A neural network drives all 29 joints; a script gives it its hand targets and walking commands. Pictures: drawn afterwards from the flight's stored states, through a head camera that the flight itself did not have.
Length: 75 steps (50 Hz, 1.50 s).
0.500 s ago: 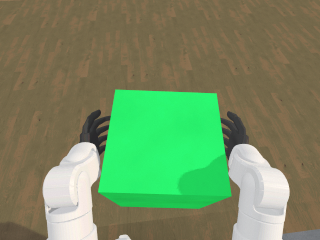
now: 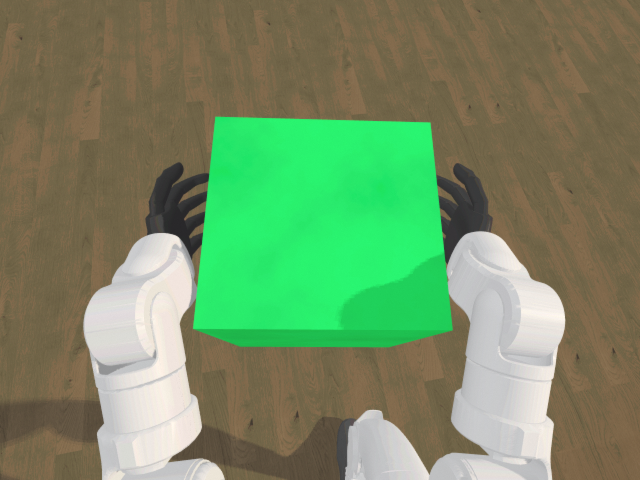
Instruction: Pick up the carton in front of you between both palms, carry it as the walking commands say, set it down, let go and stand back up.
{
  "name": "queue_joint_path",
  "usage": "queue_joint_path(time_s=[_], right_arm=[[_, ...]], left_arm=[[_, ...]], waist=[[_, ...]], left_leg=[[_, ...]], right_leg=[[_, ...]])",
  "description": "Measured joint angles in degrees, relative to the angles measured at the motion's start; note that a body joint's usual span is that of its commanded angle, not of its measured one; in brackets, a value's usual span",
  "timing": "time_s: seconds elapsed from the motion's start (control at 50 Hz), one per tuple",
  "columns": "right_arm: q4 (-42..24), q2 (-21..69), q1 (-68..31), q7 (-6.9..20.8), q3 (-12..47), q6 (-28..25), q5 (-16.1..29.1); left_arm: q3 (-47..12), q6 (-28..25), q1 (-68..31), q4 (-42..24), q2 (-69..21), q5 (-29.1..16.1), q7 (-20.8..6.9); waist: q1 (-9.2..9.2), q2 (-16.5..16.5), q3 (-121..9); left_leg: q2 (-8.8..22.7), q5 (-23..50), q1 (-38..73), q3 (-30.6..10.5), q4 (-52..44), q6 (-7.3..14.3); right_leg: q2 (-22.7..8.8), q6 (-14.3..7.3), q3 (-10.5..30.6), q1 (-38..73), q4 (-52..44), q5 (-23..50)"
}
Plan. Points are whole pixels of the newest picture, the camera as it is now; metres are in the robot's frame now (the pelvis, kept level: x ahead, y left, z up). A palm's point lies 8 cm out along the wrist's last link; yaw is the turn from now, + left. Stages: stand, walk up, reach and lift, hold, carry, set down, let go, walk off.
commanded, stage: carry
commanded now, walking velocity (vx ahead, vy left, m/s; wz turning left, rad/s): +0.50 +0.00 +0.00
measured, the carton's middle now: (318, 254) +0.37 -0.01 +0.05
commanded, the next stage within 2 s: none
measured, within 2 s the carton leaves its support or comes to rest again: neither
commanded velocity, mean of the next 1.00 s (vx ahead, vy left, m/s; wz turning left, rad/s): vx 0.50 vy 0.00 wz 0.00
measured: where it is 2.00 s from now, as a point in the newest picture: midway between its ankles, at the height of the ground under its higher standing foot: (303, 127)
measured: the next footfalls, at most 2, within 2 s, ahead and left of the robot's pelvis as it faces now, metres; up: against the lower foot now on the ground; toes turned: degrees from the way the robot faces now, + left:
right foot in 0.04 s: +0.23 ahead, -0.10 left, +0.03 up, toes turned -7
left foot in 0.46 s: +0.51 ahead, +0.08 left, +0.07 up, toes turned +5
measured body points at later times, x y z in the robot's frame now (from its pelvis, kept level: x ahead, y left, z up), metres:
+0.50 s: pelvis +0.35 +0.00 +0.03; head +0.38 -0.01 +0.48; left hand +0.72 +0.14 +0.17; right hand +0.70 -0.17 +0.17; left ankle +0.46 +0.07 -0.67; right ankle +0.20 -0.10 -0.66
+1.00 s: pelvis +0.65 -0.05 +0.08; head +0.69 -0.05 +0.53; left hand +1.00 +0.12 +0.20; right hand +1.02 -0.18 +0.20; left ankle +0.55 +0.07 -0.53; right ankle +0.71 -0.13 -0.64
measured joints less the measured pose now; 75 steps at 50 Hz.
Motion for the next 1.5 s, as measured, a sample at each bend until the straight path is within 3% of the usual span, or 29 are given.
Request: queue_joint_path(time_s=[0.04,0.08,0.14,0.18,0.3,0.38,0.42,0.46,0.48,0.52,0.56,0.6,0.68,0.78,0.84,0.86,0.9,0.94,0.98,1.02,1.08,1.18,1.24,1.26,1.3,1.34,1.38,1.44,1.5], right_arm=[[-1.6,-0.3,0.9,0.1,0.2,0.6,-0.1],[-2.1,-1.9,1.6,0.7,0.3,1.1,-0.2],[-1.8,-2.2,2.4,1.2,-0.1,2.4,-0.5],[-2.3,-1.0,2.7,1.2,-0.8,3.5,-1.2],[-4.7,0.8,1.7,1.1,-1.0,4.3,-3.4],[-3.8,-0.1,0.9,0.7,-0.5,5.1,-4.1],[-1.9,-0.5,0.5,0.9,-0.5,5.8,-4.3],[1.5,-0.5,-0.6,1.1,-0.2,6.2,-4.5],[3.6,-0.4,-1.2,0.9,0.0,6.0,-4.9],[6.8,-0.2,-1.6,0.6,0.2,6.0,-5.2],[8.1,-0.6,-0.9,0.5,0.3,6.4,-4.4],[8.3,-1.2,-0.1,0.3,0.2,6.3,-3.2],[7.2,-1.8,-0.4,0.2,-0.1,4.8,-1.1],[5.2,-2.0,-2.0,0.2,0.4,3.8,-0.1],[5.0,-2.0,-2.5,0.2,0.7,4.5,-0.6],[4.9,-2.2,-2.5,0.2,0.5,5.0,-0.9],[5.2,-3.4,-2.2,0.6,0.0,5.6,-1.2],[6.2,-3.7,-1.5,0.7,-0.7,6.2,-1.3],[6.8,-2.6,-1.3,0.8,-1.8,7.1,-2.1],[6.6,-1.0,-1.2,0.9,-2.8,7.3,-3.3],[4.6,0.5,-1.0,1.0,-3.2,6.9,-4.5],[1.1,-0.1,-0.5,0.8,-2.2,5.9,-4.3],[2.0,-0.9,-0.5,0.9,-1.6,6.1,-3.9],[3.3,-1.0,-1.0,1.0,-1.3,6.1,-4.0],[6.8,-0.5,-2.0,0.8,-0.5,5.4,-4.5],[8.8,-0.3,-1.9,0.5,-0.1,5.5,-4.5],[9.3,-0.6,-0.9,0.2,0.2,5.7,-3.8],[8.5,-1.3,-0.1,-0.1,0.2,5.4,-2.2],[7.0,-1.8,-0.8,-0.1,0.0,4.7,-0.8]], left_arm=[[-0.9,0.2,0.2,-0.5,0.0,-0.1,-0.2],[-2.0,-0.1,-0.1,0.6,-0.5,0.0,0.0],[-2.8,1.2,0.2,1.7,-0.6,0.2,0.6],[-2.7,2.1,0.8,1.6,-0.5,-0.4,0.9],[-2.0,2.8,-0.6,0.6,0.9,-2.5,1.0],[-2.1,3.6,-2.5,2.6,1.8,-2.7,1.0],[-1.9,4.4,-3.2,4.5,2.0,-2.2,1.0],[-1.2,5.2,-3.3,6.4,2.6,-1.4,0.6],[-0.7,5.3,-3.2,7.5,2.9,-1.0,0.2],[0.1,5.6,-2.5,9.3,3.0,-0.8,-0.1],[1.2,6.1,-2.1,10.1,1.7,0.2,-0.1],[2.0,6.1,-1.7,9.7,0.0,1.5,-0.2],[2.1,4.8,-0.8,6.4,-1.9,2.9,-0.3],[0.8,4.0,-0.2,2.3,-0.9,2.5,-0.1],[0.3,4.6,-0.5,2.3,0.2,1.8,-0.1],[0.0,4.8,-1.2,3.3,0.5,1.6,-0.1],[-0.8,4.5,-2.8,6.5,0.4,1.7,0.3],[-1.3,4.9,-3.3,8.9,0.3,1.8,0.6],[-1.5,5.5,-2.6,9.9,0.6,1.3,1.0],[-1.1,5.8,-2.0,9.9,0.8,0.4,0.9],[-0.7,5.1,-2.2,9.1,1.1,-0.8,0.9],[-1.1,3.9,-3.5,7.6,1.4,-1.9,0.9],[-1.3,4.4,-3.8,8.2,1.6,-1.3,0.8],[-1.1,4.8,-3.7,8.5,1.8,-0.9,0.7],[-0.3,5.1,-3.1,9.3,2.8,-0.5,0.2],[0.5,5.5,-2.3,10.2,2.8,-0.5,0.1],[1.5,6.0,-1.9,10.3,1.5,0.3,0.0],[2.4,5.8,-1.5,8.7,-0.7,1.9,-0.2],[2.1,5.0,-1.1,5.8,-1.5,2.5,-0.2]], waist=[[1.43,0.5,-0.9],[3.95,2.5,-0.8],[6.73,1.5,-0.7],[7.83,0.7,-0.5],[8.82,0.3,-1.0],[8.20,0.5,-4.1],[7.16,-0.1,-5.8],[4.78,-0.8,-6.9],[3.42,-1.3,-6.9],[0.57,-0.6,-6.6],[-1.28,0.2,-5.9],[-2.26,0.4,-5.0],[-2.74,0.5,-3.7],[-1.62,0.4,-4.8],[0.12,1.4,-6.7],[1.01,1.7,-7.2],[3.67,2.9,-7.3],[6.09,1.9,-7.2],[7.56,1.1,-6.8],[8.24,1.0,-6.1],[8.47,1.2,-5.1],[7.65,1.3,-5.8],[6.07,0.0,-7.4],[5.05,-0.5,-7.8],[2.15,-1.6,-7.8],[-0.24,-0.6,-7.3],[-1.77,0.1,-6.6],[-2.63,0.2,-5.2],[-2.71,0.3,-4.6]], left_leg=[[1.1,-3.6,2.2,-0.3,3.9,-1.3],[2.9,-4.1,-0.7,-2.7,18.0,-2.0],[-0.5,-0.8,-11.4,-8.0,44.7,-1.6],[-1.4,1.8,-17.8,-8.0,51.8,-1.1],[0.2,4.4,-31.2,-6.3,45.2,-1.2],[1.4,8.6,-32.9,-4.0,28.9,-1.6],[0.6,9.3,-30.5,-1.7,20.3,-1.0],[-1.3,10.5,-25.7,0.9,13.6,0.8],[-1.8,9.5,-24.7,1.6,15.0,1.7],[-2.2,6.7,-22.5,1.5,16.1,2.4],[-2.3,5.9,-19.2,0.9,13.6,2.0],[-2.3,5.8,-15.6,0.4,10.1,1.7],[-1.8,4.7,-9.5,-0.4,4.6,1.3],[-1.2,1.4,-2.8,-1.2,0.6,-0.2],[0.3,-2.4,1.1,-1.9,0.7,-1.8],[1.1,-4.4,1.8,-2.3,3.0,-2.2],[3.3,-4.8,-1.1,-3.9,16.0,-2.4],[1.4,-2.7,-8.4,-7.5,34.7,-2.0],[0.0,-0.2,-15.8,-8.3,47.7,-1.4],[-0.1,2.5,-21.8,-7.8,51.5,-0.9],[0.7,4.4,-28.9,-6.9,49.5,-1.0],[2.7,7.1,-33.2,-4.8,32.4,-1.8],[1.5,7.7,-29.1,-1.6,18.9,-1.2],[0.4,9.2,-26.4,-0.3,14.9,-0.5],[-1.0,8.6,-24.1,1.0,16.5,0.7],[-1.2,5.6,-21.6,0.6,16.5,1.2],[-1.3,4.9,-18.4,0.1,13.6,0.8],[-1.1,4.6,-13.2,-0.4,8.6,0.6],[-0.9,3.5,-8.7,-0.8,4.9,0.2]], right_leg=[[1.7,-0.8,-2.9,4.9,-9.4,2.2],[3.3,-1.2,-4.4,7.4,-7.1,-1.0],[4.0,-1.3,-3.8,11.6,-8.3,-5.0],[4.1,-1.1,-3.3,15.5,-12.0,-5.2],[3.7,-0.8,-2.0,26.2,-20.4,-7.7],[3.3,0.4,-1.1,32.9,-24.3,-10.6],[2.4,1.4,-0.6,36.0,-24.4,-13.1],[0.8,1.8,-0.2,36.9,-17.9,-16.5],[-0.3,2.0,0.3,34.6,-10.0,-15.8],[1.4,1.7,4.0,26.8,10.5,-13.2],[2.9,0.6,5.2,18.8,25.6,-11.6],[2.9,-0.1,4.8,12.1,30.7,-9.3],[1.4,-0.3,3.6,2.8,26.5,-7.3],[-0.5,0.3,2.0,0.1,7.8,-4.2],[0.6,-0.1,-1.1,4.3,-4.8,-2.6],[1.5,-0.6,-2.7,7.1,-8.9,-1.6],[2.9,-0.7,-4.4,9.5,-7.7,-1.7],[3.1,-0.7,-4.1,11.6,-7.0,-5.0],[3.2,-0.3,-3.5,14.8,-9.6,-5.9],[3.2,-0.1,-3.0,18.2,-13.0,-6.0],[3.0,0.1,-2.6,22.9,-16.8,-7.0],[2.6,1.3,-1.9,30.1,-21.5,-9.9],[1.0,3.0,-1.2,34.0,-21.4,-13.7],[0.1,3.2,-0.8,34.6,-18.7,-15.7],[-1.5,3.0,1.3,31.1,-4.8,-16.3],[1.0,2.0,4.5,23.8,14.1,-14.8],[2.7,0.9,4.8,16.4,26.5,-12.8],[2.8,-0.2,3.8,7.9,29.2,-10.2],[1.6,-0.2,2.7,2.4,22.6,-9.3]])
